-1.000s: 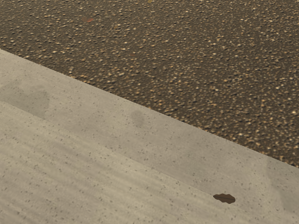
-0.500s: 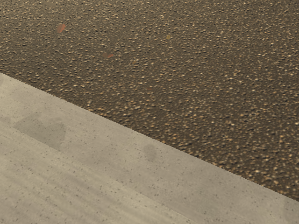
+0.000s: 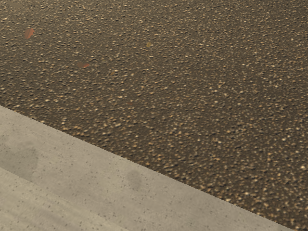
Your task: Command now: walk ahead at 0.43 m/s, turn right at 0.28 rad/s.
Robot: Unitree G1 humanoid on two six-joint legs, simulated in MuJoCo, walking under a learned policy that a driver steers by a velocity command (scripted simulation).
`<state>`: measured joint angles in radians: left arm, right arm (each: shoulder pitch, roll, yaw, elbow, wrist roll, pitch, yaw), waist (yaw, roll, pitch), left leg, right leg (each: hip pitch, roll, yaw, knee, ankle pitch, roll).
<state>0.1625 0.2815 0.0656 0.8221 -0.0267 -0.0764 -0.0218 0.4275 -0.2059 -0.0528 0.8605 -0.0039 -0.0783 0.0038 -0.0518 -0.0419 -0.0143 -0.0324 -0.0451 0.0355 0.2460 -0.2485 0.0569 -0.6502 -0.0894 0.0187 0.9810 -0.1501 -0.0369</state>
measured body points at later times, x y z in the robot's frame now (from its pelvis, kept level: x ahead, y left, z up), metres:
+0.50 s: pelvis +0.27 -0.09 -0.01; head +0.30 -0.10 +0.44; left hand +0.41 +0.15 -0.12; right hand +0.36 -0.39 -0.11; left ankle +0.40 +0.07 -0.67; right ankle +0.28 -0.15 -0.75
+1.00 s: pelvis +0.40 -0.09 -0.01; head +0.43 -0.11 +0.43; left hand +0.66 +0.10 -0.11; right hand +0.42 -0.40 -0.11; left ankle +0.54 -0.02 -0.75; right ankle +0.34 -0.21 -0.70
